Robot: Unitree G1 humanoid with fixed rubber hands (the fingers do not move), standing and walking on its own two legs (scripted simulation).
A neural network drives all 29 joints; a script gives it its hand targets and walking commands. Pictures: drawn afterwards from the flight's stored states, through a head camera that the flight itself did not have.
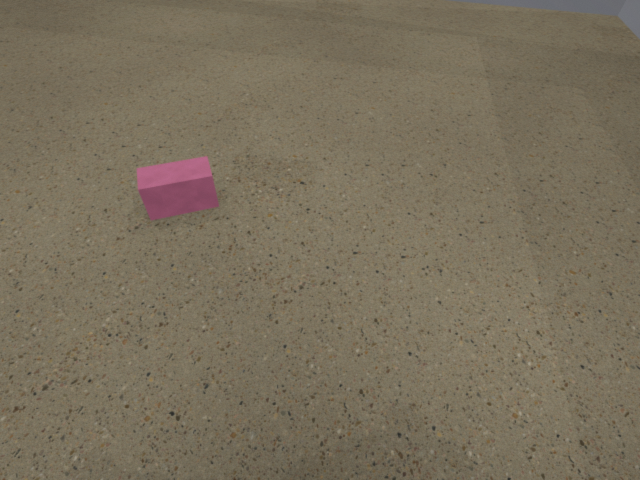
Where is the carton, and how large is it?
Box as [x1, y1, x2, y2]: [137, 156, 218, 219]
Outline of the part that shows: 206,156 137,168 138,190 150,219 218,206 212,176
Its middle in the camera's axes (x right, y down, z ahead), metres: -0.61 -0.22 +1.68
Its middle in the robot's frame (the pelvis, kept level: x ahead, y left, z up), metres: +1.34 +0.61 -0.66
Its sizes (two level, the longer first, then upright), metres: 0.290 0.141 0.173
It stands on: the floor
